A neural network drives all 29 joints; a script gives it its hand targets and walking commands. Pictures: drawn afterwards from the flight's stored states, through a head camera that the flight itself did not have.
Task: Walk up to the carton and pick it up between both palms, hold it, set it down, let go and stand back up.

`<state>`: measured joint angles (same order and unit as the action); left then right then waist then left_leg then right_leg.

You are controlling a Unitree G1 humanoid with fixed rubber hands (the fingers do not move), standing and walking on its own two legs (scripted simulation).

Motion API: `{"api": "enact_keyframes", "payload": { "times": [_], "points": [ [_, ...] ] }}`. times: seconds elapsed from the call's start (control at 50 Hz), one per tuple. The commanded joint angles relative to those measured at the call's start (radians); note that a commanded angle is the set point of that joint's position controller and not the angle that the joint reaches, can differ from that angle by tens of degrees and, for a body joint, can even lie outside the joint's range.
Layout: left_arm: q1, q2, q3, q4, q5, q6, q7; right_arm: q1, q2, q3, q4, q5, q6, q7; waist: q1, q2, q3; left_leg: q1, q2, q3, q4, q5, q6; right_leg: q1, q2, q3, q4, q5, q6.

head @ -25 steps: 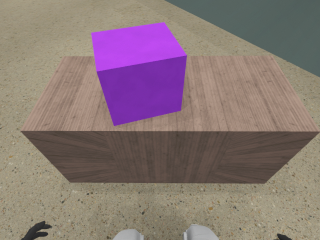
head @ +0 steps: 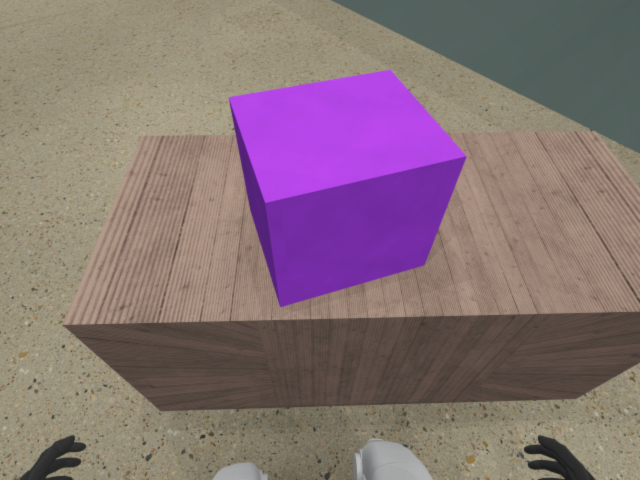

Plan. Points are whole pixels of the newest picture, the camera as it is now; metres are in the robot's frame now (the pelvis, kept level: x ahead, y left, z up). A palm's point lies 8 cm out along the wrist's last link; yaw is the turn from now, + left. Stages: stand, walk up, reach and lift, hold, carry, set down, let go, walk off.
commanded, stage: walk up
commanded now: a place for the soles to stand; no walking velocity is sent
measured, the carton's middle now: (335, 188) +0.59 -0.05 -0.03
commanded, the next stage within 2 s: none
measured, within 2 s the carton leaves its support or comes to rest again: neither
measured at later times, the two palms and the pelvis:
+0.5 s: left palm out of the picture +0.17 +0.44 -0.07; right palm (464, 408) +0.20 -0.19 -0.06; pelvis +0.06 +0.11 +0.01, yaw -2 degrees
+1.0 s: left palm out of the picture +0.15 +0.41 -0.07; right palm (514, 465) +0.14 -0.23 -0.06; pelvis +0.05 +0.10 +0.04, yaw -5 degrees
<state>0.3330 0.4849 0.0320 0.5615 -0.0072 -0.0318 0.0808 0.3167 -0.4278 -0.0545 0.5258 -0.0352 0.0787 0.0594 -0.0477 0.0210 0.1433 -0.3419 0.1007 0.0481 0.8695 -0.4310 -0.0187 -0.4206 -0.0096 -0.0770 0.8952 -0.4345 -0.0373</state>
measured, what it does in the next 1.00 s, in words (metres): steps to the left: right foot, then left foot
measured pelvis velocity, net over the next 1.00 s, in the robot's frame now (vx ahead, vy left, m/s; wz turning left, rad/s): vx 0.05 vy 0.10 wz -0.08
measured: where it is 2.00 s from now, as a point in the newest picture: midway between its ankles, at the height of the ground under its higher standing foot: outside the picture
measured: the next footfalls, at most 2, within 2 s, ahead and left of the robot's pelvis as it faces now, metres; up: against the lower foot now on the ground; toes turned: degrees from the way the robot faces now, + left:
right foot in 0.02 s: +0.12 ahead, -0.11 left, +0.00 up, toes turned -5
left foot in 0.28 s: +0.14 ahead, +0.25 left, +0.00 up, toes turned +1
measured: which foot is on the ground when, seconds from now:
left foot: down 0.00-0.02, up 0.04-0.26, down 0.28-1.00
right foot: up 0.00-0.00, down 0.02-1.00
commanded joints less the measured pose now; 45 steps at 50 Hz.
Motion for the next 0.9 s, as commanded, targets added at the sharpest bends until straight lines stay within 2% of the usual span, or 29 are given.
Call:
{"api": "enact_keyframes", "payload": {
  "times": [0.0, 0.02, 0.04, 0.08, 0.1, 0.14, 0.18, 0.22, 0.24, 0.26, 0.28, 0.3, 0.34, 0.38, 0.4, 0.42, 0.44, 0.48, 0.54, 0.56, 0.62, 0.64, 0.66, 0.7, 0.78, 0.8, 0.82, 0.84, 0.88],
  "points": [
    [0.211, 0.329, 0.128, -0.033, 0.045, -0.023, 0.032, -0.119, -0.122, -0.044, -0.128, 0.017, -0.020, -0.020, 0.129, -0.156, -0.170, -0.355, -0.033, -0.040, 0.240, -0.135, 0.029, 0.353, -0.382, 0.669, -0.518, 0.049, -0.140],
    [0.185, 0.386, 0.136, -0.059, 0.040, -0.019, 0.036, -0.138, -0.219, -0.075, -0.135, 0.020, 0.000, -0.032, 0.133, -0.052, -0.207, -0.300, -0.037, -0.185, 0.283, -0.237, 0.035, 0.270, -0.472, 0.800, -0.578, -0.165, -0.215],
    [0.125, 0.373, 0.134, -0.067, 0.037, -0.023, 0.038, -0.160, -0.244, -0.090, -0.135, 0.026, 0.008, -0.028, 0.124, -0.004, -0.112, -0.307, 0.001, -0.186, 0.335, -0.197, 0.027, 0.189, -0.477, 0.763, -0.578, -0.211, -0.257],
    [0.072, 0.312, 0.109, -0.066, 0.042, -0.038, 0.043, -0.153, -0.212, -0.093, -0.116, 0.011, 0.004, -0.022, 0.092, -0.059, -0.064, -0.334, 0.011, -0.199, 0.326, -0.139, 0.027, 0.226, -0.400, 0.591, -0.463, 0.154, -0.250],
    [0.052, 0.281, 0.106, -0.065, 0.041, -0.037, 0.031, -0.113, -0.223, -0.097, -0.089, 0.005, 0.001, -0.025, 0.088, -0.153, -0.090, -0.295, 0.005, -0.187, 0.279, -0.123, 0.023, 0.245, -0.354, 0.474, -0.405, 0.296, -0.234],
    [0.020, 0.251, 0.088, -0.074, 0.038, -0.038, 0.013, -0.082, -0.205, -0.090, -0.051, 0.003, -0.009, -0.022, 0.072, -0.196, -0.108, -0.205, -0.010, -0.151, 0.205, -0.114, 0.028, 0.185, -0.323, 0.360, -0.347, 0.533, -0.211],
    [-0.050, 0.242, 0.085, -0.091, 0.030, -0.021, -0.006, -0.063, -0.185, -0.082, -0.010, 0.021, -0.020, -0.017, 0.051, -0.284, -0.147, -0.047, -0.018, -0.067, 0.008, -0.070, 0.025, 0.122, -0.245, 0.249, -0.308, 0.529, -0.161],
    [-0.108, 0.233, 0.075, -0.090, 0.004, 0.001, -0.023, 0.012, -0.193, -0.082, 0.060, 0.040, -0.033, -0.024, 0.011, -0.223, -0.154, 0.202, -0.080, 0.045, -0.188, 0.206, 0.024, -0.023, -0.175, 0.140, -0.195, 0.400, -0.091],
    [-0.102, 0.208, 0.061, -0.072, 0.004, 0.011, -0.034, 0.028, -0.212, -0.086, 0.087, 0.041, -0.037, -0.034, -0.007, -0.186, -0.159, 0.248, -0.075, -0.019, -0.312, 0.219, 0.036, -0.073, -0.170, 0.122, -0.098, 0.301, -0.049],
    [-0.053, 0.153, 0.046, -0.070, -0.015, 0.008, -0.046, -0.010, -0.290, -0.097, 0.076, 0.034, -0.050, -0.043, 0.010, 0.061, -0.167, 0.282, 0.091, -0.270, -0.394, 0.341, 0.082, -0.154, -0.093, 0.068, 0.036, 0.166, 0.024],
    [-0.023, 0.154, 0.050, -0.052, -0.041, 0.024, -0.037, -0.127, -0.321, -0.096, 0.030, 0.037, -0.056, -0.046, 0.034, 0.128, -0.188, 0.088, 0.252, -0.440, -0.460, 0.221, 0.228, -0.016, -0.020, 0.092, 0.059, -0.105, 0.049],
    [-0.011, 0.214, 0.073, -0.027, -0.040, 0.035, -0.027, -0.176, -0.327, -0.100, 0.018, 0.040, -0.058, -0.048, 0.028, 0.126, -0.134, -0.052, 0.268, -0.458, -0.462, 0.089, 0.271, 0.066, -0.045, 0.158, 0.054, -0.169, 0.042],
    [-0.051, 0.199, 0.074, 0.024, -0.020, 0.020, -0.036, -0.249, -0.287, -0.083, 0.028, 0.032, -0.056, -0.055, 0.057, 0.097, -0.081, -0.022, 0.165, -0.274, -0.411, 0.129, 0.189, 0.076, -0.055, 0.098, -0.076, -0.022, 0.023],
    [-0.031, 0.215, 0.064, 0.071, -0.008, -0.002, -0.037, -0.288, -0.256, -0.058, 0.053, 0.042, -0.050, -0.046, 0.091, 0.086, -0.090, -0.055, 0.086, -0.165, -0.279, 0.238, 0.092, 0.175, -0.101, 0.190, -0.252, 0.298, 0.003],
    [-0.103, 0.258, 0.066, 0.063, -0.005, -0.007, -0.040, -0.227, -0.251, -0.054, 0.070, 0.061, -0.051, -0.040, 0.031, 0.041, -0.121, 0.012, 0.047, -0.151, -0.272, 0.241, 0.068, 0.115, -0.130, 0.284, -0.275, 0.287, -0.019],
    [-0.151, 0.255, 0.063, 0.070, -0.018, -0.003, -0.045, -0.207, -0.270, -0.051, 0.094, 0.063, -0.053, -0.042, 0.026, 0.015, -0.167, 0.103, 0.049, -0.167, -0.314, 0.264, 0.078, 0.086, -0.123, 0.259, -0.252, 0.292, -0.018],
    [-0.108, 0.221, 0.056, 0.105, -0.022, -0.005, -0.045, -0.217, -0.290, -0.052, 0.121, 0.058, -0.061, -0.046, 0.049, 0.085, -0.196, 0.105, 0.092, -0.202, -0.344, 0.359, 0.100, 0.156, -0.088, 0.179, -0.199, 0.346, 0.005],
    [-0.115, 0.227, 0.049, 0.134, -0.019, 0.004, -0.047, -0.252, -0.258, -0.044, 0.141, 0.059, -0.061, -0.046, 0.051, 0.035, -0.213, 0.118, 0.082, -0.143, -0.304, 0.421, 0.104, 0.192, -0.080, 0.186, -0.233, 0.371, 0.011],
    [-0.128, 0.209, 0.047, 0.186, -0.025, 0.011, -0.047, -0.281, -0.251, -0.039, 0.180, 0.060, -0.061, -0.045, 0.053, 0.077, -0.183, 0.140, 0.113, -0.131, -0.344, 0.534, 0.132, 0.178, -0.061, 0.143, -0.206, 0.381, 0.030],
    [-0.113, 0.207, 0.044, 0.198, -0.024, 0.015, -0.042, -0.285, -0.256, -0.041, 0.186, 0.061, -0.056, -0.040, 0.047, 0.110, -0.229, 0.141, 0.121, -0.120, -0.357, 0.471, 0.135, 0.213, -0.058, 0.132, -0.216, 0.362, 0.034],
    [-0.151, 0.179, 0.037, 0.239, -0.023, 0.024, -0.045, -0.324, -0.245, -0.029, 0.215, 0.061, -0.053, -0.043, 0.048, 0.096, -0.177, 0.079, 0.133, -0.136, -0.452, 0.291, 0.137, 0.216, -0.048, 0.136, -0.261, 0.249, 0.038],
    [-0.150, 0.192, 0.049, 0.245, -0.021, 0.022, -0.045, -0.344, -0.247, -0.037, 0.219, 0.056, -0.050, -0.038, 0.055, 0.141, -0.139, 0.051, 0.129, -0.120, -0.451, 0.202, 0.128, 0.224, -0.068, 0.145, -0.302, 0.281, 0.039],
    [-0.135, 0.180, 0.033, 0.270, -0.021, 0.019, -0.047, -0.353, -0.235, -0.029, 0.236, 0.062, -0.049, -0.038, 0.064, 0.131, -0.150, 0.049, 0.112, -0.127, -0.453, 0.186, 0.107, 0.244, -0.082, 0.169, -0.331, 0.292, 0.031],
    [-0.216, 0.209, 0.042, 0.281, -0.007, 0.012, -0.052, -0.351, -0.218, -0.029, 0.252, 0.067, -0.048, -0.038, 0.033, 0.035, -0.136, 0.122, 0.066, -0.088, -0.451, 0.106, 0.062, 0.161, -0.105, 0.224, -0.410, 0.277, 0.018],
    [-0.239, 0.185, 0.036, 0.332, -0.014, 0.008, -0.063, -0.364, -0.246, -0.047, 0.313, 0.061, -0.053, -0.031, 0.037, 0.036, -0.124, 0.154, 0.056, -0.079, -0.485, 0.046, 0.060, 0.144, -0.099, 0.203, -0.446, 0.303, 0.017],
    [-0.246, 0.196, 0.040, 0.337, -0.010, 0.010, -0.065, -0.354, -0.220, -0.035, 0.315, 0.067, -0.054, -0.032, 0.030, 0.024, -0.146, 0.148, 0.055, -0.090, -0.505, -0.008, 0.058, 0.166, -0.100, 0.199, -0.470, 0.234, 0.022],
    [-0.248, 0.180, 0.039, 0.352, -0.003, 0.013, -0.065, -0.385, -0.212, -0.038, 0.328, 0.067, -0.053, -0.030, 0.057, -0.030, -0.126, 0.132, 0.063, -0.098, -0.531, -0.024, 0.057, 0.167, -0.089, 0.179, -0.477, 0.189, 0.019],
    [-0.240, 0.182, 0.041, 0.356, -0.009, 0.015, -0.067, -0.365, -0.225, -0.045, 0.338, 0.065, -0.050, -0.030, 0.044, 0.014, -0.119, 0.143, 0.056, -0.072, -0.516, -0.030, 0.058, 0.149, -0.088, 0.184, -0.483, 0.185, 0.021],
    [-0.252, 0.174, 0.041, 0.369, -0.003, 0.015, -0.069, -0.363, -0.204, -0.042, 0.351, 0.058, -0.054, -0.028, 0.041, -0.005, -0.123, 0.149, 0.057, -0.078, -0.542, -0.039, 0.050, 0.146, -0.099, 0.202, -0.509, 0.134, 0.018]
  ]
}}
